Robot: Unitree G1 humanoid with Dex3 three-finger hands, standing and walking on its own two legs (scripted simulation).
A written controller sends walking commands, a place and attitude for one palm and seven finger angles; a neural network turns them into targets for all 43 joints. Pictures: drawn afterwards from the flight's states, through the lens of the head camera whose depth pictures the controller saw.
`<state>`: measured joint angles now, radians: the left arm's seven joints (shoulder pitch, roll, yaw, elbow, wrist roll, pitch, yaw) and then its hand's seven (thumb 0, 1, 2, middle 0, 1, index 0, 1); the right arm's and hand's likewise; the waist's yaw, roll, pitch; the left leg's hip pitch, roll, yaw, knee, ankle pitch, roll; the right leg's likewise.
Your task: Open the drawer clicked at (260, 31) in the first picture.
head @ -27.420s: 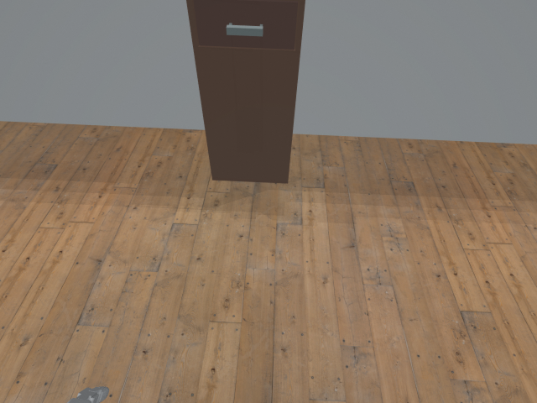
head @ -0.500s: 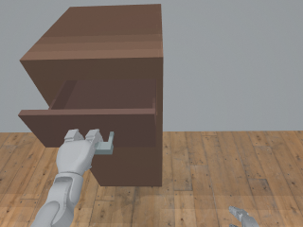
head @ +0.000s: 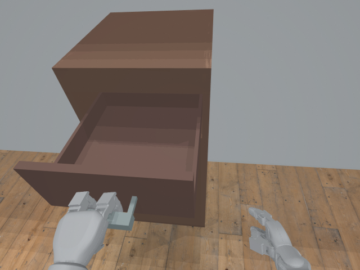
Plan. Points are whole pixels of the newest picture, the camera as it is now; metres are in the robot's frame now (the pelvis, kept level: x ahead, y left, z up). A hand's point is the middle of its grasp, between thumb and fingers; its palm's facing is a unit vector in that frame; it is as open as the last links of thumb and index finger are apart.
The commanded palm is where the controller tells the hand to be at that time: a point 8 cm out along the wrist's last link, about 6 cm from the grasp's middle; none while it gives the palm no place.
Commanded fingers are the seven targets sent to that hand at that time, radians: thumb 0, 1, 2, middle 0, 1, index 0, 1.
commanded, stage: pull the drawer open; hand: left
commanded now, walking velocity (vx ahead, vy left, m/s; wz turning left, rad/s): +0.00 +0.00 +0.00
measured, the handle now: (105, 208) +0.23 +0.19 +0.06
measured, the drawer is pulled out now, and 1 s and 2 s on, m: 0.26 0.30 0.30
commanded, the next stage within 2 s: open the thumb to release the handle in 0.40 s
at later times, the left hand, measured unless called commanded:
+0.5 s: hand (89, 259) +0.14 +0.19 +0.04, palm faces +0.01 -0.12 -0.99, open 5.8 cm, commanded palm +0.11 +0.21 +0.09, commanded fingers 0.00 0.83 0.87 -0.40 -1.34 -0.40 -1.34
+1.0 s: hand (91, 254) +0.15 +0.19 +0.04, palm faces +0.00 -0.06 -1.00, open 12.1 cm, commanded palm +0.12 +0.21 +0.09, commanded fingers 0.00 -0.50 0.30 -0.30 -1.20 -0.30 -1.20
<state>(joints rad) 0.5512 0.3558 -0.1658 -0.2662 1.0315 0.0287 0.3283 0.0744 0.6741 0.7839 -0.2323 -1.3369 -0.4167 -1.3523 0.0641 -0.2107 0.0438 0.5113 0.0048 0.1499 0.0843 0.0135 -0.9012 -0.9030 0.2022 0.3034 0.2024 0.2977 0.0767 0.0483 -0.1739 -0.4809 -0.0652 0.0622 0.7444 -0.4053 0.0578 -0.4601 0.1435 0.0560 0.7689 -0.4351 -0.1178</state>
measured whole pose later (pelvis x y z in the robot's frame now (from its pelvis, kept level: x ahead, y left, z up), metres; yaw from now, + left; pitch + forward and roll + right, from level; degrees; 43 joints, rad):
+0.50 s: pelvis -0.01 -0.02 -0.01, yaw +0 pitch +10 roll +2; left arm 0.74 0.41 -0.07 -0.35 0.99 -0.05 0.43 0.05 0.68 0.79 -0.24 -1.32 -0.42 -1.35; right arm 0.13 -0.26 0.02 0.51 -0.01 0.15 0.08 0.02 -0.90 -0.90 0.20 0.30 0.20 0.30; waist 0.05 0.05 -0.17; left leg -0.58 -0.06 0.06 0.82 -0.42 0.04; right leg -0.57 0.15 0.04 0.86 -0.46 -0.14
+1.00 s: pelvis -0.02 -0.05 +0.00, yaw +0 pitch +7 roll +3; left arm 0.53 0.46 -0.03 -0.17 0.97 -0.07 0.35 0.00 -0.23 0.42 -0.34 -1.26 -0.34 -1.24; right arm 0.05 -0.23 0.03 0.59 0.00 0.13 -0.03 0.01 -0.90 -0.90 0.20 0.30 0.20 0.30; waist 0.11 0.04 -0.12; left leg -0.50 -0.08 -0.06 0.75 -0.38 0.02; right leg -0.48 0.18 0.03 0.77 -0.40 -0.15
